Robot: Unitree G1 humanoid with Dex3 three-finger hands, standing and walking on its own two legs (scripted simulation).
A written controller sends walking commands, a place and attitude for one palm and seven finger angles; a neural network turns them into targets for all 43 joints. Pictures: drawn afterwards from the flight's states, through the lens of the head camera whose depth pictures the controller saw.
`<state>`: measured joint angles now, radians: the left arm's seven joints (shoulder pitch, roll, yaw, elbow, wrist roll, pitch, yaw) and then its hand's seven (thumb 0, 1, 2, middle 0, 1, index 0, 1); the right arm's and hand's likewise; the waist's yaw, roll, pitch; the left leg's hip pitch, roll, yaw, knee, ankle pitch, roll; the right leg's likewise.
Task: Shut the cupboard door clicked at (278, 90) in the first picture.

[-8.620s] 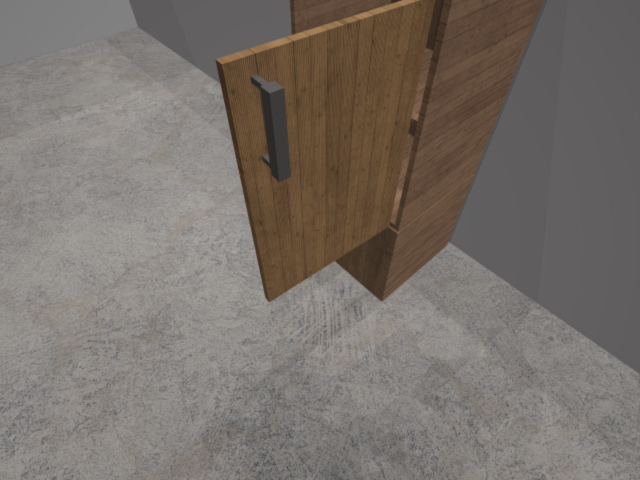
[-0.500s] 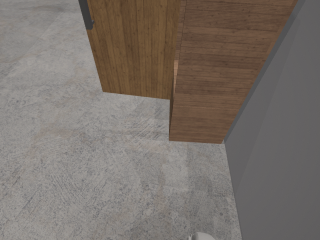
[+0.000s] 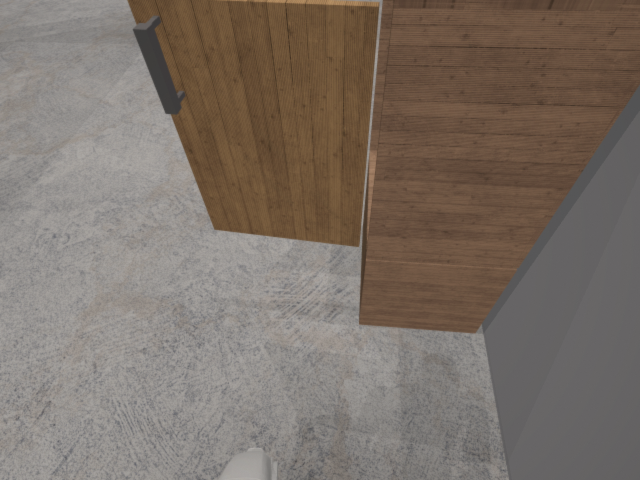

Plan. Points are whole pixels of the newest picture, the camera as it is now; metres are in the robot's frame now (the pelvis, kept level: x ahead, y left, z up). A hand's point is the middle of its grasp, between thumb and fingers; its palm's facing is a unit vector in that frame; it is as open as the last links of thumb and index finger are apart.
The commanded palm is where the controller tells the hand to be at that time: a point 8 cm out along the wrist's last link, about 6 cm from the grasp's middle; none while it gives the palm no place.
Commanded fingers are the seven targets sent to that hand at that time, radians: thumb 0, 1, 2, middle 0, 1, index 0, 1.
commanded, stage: take the last steps up to it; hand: left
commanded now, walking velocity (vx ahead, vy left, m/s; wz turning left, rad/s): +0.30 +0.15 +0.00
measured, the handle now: (164, 66) +0.74 +0.31 +0.13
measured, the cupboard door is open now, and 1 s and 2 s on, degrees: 86 86 86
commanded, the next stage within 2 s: come to a stop and stand still in 0.34 s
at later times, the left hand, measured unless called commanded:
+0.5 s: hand (154, 402) +0.25 +0.29 -0.17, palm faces +0.01 -0.98 -0.22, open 7.3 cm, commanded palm none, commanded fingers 0.00 0.90 0.90 -0.20 -0.30 -0.20 -0.30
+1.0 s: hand (151, 368) +0.31 +0.32 -0.19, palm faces +0.00 -0.98 -0.19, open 7.4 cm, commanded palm none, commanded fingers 0.00 0.90 0.90 -0.20 -0.30 -0.20 -0.30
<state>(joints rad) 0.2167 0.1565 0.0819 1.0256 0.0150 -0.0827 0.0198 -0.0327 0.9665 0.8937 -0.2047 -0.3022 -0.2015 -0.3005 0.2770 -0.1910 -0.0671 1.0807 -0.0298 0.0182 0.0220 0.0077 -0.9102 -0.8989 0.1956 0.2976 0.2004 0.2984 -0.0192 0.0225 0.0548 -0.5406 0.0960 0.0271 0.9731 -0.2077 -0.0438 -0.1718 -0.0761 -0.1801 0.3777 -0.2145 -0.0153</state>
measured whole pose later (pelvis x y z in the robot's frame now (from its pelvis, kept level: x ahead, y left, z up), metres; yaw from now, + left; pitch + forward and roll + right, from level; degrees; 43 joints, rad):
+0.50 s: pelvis +0.19 +0.11 -0.01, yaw -2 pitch +0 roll +2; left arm 0.19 0.16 0.06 1.03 0.03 -0.01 0.01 0.01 0.93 0.89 -0.20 -0.30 -0.19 -0.30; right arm 0.24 -0.19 -0.03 1.03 -0.03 -0.04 -0.02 -0.01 -0.94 -0.90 0.20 0.30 0.21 0.30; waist 0.01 -0.01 0.06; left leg -0.16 -0.04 0.17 0.38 -0.23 0.06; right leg -0.47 -0.09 -0.11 0.82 -0.33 0.00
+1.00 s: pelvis +0.23 +0.14 -0.01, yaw -3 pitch +1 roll -1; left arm 0.14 0.18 0.06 1.01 0.01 0.06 0.04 0.00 0.91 0.89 -0.20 -0.30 -0.20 -0.30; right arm 0.23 -0.14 -0.03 1.03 -0.03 0.02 -0.04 0.00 -0.91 -0.90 0.20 0.30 0.20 0.30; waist -0.02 -0.02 0.08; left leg -0.22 0.01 0.11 0.50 -0.30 0.06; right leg -0.39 -0.01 0.00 0.96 -0.48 0.02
